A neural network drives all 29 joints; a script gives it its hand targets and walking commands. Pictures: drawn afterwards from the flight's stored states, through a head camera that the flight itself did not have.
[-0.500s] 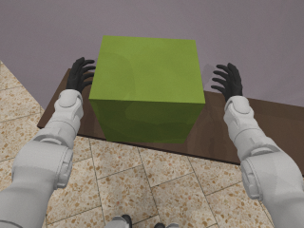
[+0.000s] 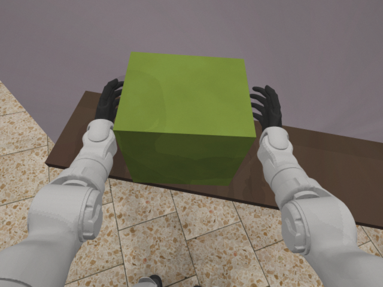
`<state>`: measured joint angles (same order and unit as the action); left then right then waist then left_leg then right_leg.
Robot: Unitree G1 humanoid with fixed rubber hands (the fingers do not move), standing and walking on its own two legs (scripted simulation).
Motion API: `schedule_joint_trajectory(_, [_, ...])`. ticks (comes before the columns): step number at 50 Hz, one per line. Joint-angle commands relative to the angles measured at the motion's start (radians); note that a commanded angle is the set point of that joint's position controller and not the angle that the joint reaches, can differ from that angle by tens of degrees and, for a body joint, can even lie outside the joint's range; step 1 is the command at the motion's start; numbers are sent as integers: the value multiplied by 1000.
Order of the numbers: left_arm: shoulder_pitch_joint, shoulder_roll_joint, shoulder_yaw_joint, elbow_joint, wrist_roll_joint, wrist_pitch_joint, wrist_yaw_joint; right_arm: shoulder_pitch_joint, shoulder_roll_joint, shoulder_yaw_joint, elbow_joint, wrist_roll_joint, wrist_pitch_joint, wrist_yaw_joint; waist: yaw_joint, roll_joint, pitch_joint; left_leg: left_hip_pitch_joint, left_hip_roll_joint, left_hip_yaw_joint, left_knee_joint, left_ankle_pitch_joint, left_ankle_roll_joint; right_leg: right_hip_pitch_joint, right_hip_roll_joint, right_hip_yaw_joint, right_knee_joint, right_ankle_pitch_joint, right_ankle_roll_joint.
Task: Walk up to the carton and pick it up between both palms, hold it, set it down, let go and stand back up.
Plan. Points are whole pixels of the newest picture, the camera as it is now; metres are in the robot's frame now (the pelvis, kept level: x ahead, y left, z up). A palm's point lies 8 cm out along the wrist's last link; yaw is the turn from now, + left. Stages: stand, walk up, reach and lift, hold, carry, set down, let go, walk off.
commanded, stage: reach and lift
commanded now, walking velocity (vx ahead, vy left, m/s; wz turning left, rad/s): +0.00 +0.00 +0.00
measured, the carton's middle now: (184, 125) +0.47 +0.03 +0.02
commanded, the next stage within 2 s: none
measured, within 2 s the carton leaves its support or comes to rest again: leaves its support in 1.54 s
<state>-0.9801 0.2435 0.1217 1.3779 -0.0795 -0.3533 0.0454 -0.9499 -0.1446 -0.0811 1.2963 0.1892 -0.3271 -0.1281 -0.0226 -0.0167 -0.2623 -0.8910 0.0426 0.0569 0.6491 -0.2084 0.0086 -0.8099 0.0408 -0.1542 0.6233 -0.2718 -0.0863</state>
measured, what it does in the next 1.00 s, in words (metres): stands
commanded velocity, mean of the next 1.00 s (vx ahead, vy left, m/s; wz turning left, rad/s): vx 0.00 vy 0.00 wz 0.00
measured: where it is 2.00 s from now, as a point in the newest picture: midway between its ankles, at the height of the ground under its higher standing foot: outside the picture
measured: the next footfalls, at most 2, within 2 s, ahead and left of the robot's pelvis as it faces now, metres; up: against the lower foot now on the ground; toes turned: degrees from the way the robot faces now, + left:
none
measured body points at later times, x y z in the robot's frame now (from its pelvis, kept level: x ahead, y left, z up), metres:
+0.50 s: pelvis +0.00 +0.01 +0.01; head +0.11 +0.03 +0.44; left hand +0.47 +0.19 +0.05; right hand +0.46 -0.15 +0.05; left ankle +0.04 +0.11 -0.71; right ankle +0.00 -0.06 -0.71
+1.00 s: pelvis +0.03 +0.02 +0.03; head +0.12 +0.03 +0.47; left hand +0.46 +0.19 +0.05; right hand +0.45 -0.15 +0.05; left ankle +0.04 +0.11 -0.71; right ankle +0.00 -0.06 -0.71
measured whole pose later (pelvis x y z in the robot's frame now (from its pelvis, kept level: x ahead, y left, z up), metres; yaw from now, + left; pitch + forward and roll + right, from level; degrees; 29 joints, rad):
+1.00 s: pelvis +0.03 +0.02 +0.03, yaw +0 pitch +17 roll -1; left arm -0.78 0.04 0.48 1.13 0.33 -0.35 0.06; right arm -0.75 0.03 -0.65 1.08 -0.43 -0.38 -0.01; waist -0.01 0.00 -0.12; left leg -0.55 0.01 0.08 0.43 -0.17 0.04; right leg -0.46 0.03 -0.12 0.36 -0.20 -0.05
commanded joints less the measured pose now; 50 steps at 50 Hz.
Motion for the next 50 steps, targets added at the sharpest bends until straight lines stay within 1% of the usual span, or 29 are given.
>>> schedule_joint_trajectory(1, [-447, 77, 22, -111, 25, -40, -13, -420, -104, -21, -134, -29, -21, -1, -4, 54, -674, 478, -29, -45, 18, 405, -53, 348, -49, 134, -53, 464, 106])
schedule_joint_trajectory(2, [-434, 73, 31, -110, 28, -41, -12, -414, -99, -22, -137, -37, -23, -4, -3, 38, -681, 458, -30, -45, 16, 409, -50, 374, -49, 137, -45, 498, 108])
schedule_joint_trajectory(3, [-450, 75, 30, -128, 27, -45, -12, -412, -98, -24, -135, -44, -20, -3, 2, 38, -695, 443, -29, -46, 5, 389, -53, 391, -52, 142, -46, 493, 108])
schedule_joint_trajectory(4, [-468, 81, 29, -137, 32, -48, -8, -417, -98, -28, -130, -47, -21, -2, -6, 37, -703, 433, -28, -38, 3, 402, -51, 411, -50, 139, -40, 520, 110])
schedule_joint_trajectory(5, [-478, 78, 40, -150, 26, -58, -10, -429, -58, -16, -167, -40, -21, -5, 2, 33, -738, 406, -37, -38, 7, 380, -38, 432, -60, 155, -36, 525, 116])
schedule_joint_trajectory(6, [-466, 15, -26, -155, 34, -50, 0, -442, -122, -54, -128, -32, -17, 17, -3, 136, -694, 450, -11, -48, -27, 358, -68, 318, -54, 143, -45, 481, 91])
schedule_joint_trajectory(7, [-479, 12, -20, -155, 29, -50, 8, -438, -127, -67, -123, -48, -21, 25, -5, 132, -716, 542, -8, -44, -12, 381, -75, 254, -38, 123, -75, 411, 76])
schedule_joint_trajectory(8, [-474, 10, -24, -143, 26, -45, 15, -436, -139, -76, -135, -63, -18, 28, -13, 132, -730, 587, 3, -52, 7, 408, -76, 207, -33, 118, -79, 397, 67])
schedule_joint_trajectory(9, [-469, 1, -29, -143, 19, -43, 18, -434, -138, -85, -136, -75, -15, 27, -15, 125, -733, 599, 3, -57, 17, 416, -73, 201, -32, 118, -86, 388, 66])
schedule_joint_trajectory(13, [-467, -14, -13, -136, 31, -46, 12, -442, -104, -101, -132, -107, -9, 25, -18, 85, -728, 527, -8, -54, 6, 388, -54, 280, -44, 133, -77, 447, 84])
schedule_joint_trajectory(17, [-468, -45, 14, -150, 69, -51, 4, -434, -70, -125, -135, -138, -19, 35, -18, 82, -731, 530, -10, -49, -12, 401, -56, 317, -47, 131, -82, 483, 87])
schedule_joint_trajectory(20, [-469, -73, 36, -167, 106, -49, -2, -423, -47, -163, -149, -188, -30, 44, -21, 88, -728, 567, -9, -44, -28, 410, -61, 323, -43, 122, -100, 480, 85])
schedule_joint_trajectory(22, [-466, -93, 55, -182, 137, -45, -2, -411, -25, -196, -162, -235, -37, 49, -22, 93, -724, 594, -9, -39, -42, 412, -62, 326, -39, 115, -115, 475, 83])
schedule_joint_trajectory(24, [-466, -160, 68, -196, 175, -44, -10, -409, 54, -217, -181, -292, -40, 70, -14, 99, -707, 641, -6, -37, -57, 420, -63, 319, -36, 101, -137, 453, 79])
schedule_joint_trajectory(26, [-456, -266, 80, -193, 232, -45, -26, -401, 181, -244, -198, -381, -47, 104, -7, 106, -671, 675, -3, -35, -77, 422, -64, 321, -37, 87, -164, 435, 73])
schedule_joint_trajectory(29, [-412, -515, 106, -150, 361, -53, -73, -383, 458, -314, -194, -567, -61, 180, -3, 113, -581, 708, 4, -39, -113, 407, -64, 359, -45, 67, -193, 447, 61])
schedule_joint_trajectory(30, [-382, -575, 114, -135, 394, -55, -86, -362, 518, -329, -183, -608, -66, 203, -2, 111, -560, 719, 6, -43, -124, 406, -61, 384, -48, 65, -199, 461, 55])
schedule_joint_trajectory(32, [-338, -615, 131, -130, 426, -56, -95, -316, 558, -335, -176, -654, -69, 228, -4, 95, -534, 722, 12, -49, -149, 413, -52, 432, -51, 65, -210, 481, 53])
schedule_joint_trajectory(35, [-302, -624, 146, -142, 446, -44, -90, -265, 583, -335, -165, -684, -64, 242, -8, 70, -488, 711, 13, -46, -180, 406, -40, 482, -53, 70, -223, 489, 60])
schedule_joint_trajectory(38, [-288, -636, 151, -171, 457, -30, -83, -247, 592, -341, -167, -699, -67, 245, -5, 58, -459, 723, 18, -38, -187, 432, -43, 489, -48, 69, -233, 491, 65])
schedule_joint_trajectory(47, [-229, -683, 142, -243, 475, -7, -70, -234, 622, -325, -175, -704, -96, 238, 3, 58, -442, 763, 19, -25, -165, 566, -49, 520, -44, 68, -230, 589, 71])
schedule_joint_trajectory(50, [-215, -692, 137, -254, 477, -3, -72, -234, 629, -315, -172, -702, -108, 236, 4, 55, -421, 750, 17, -25, -165, 578, -45, 540, -48, 70, -223, 618, 73])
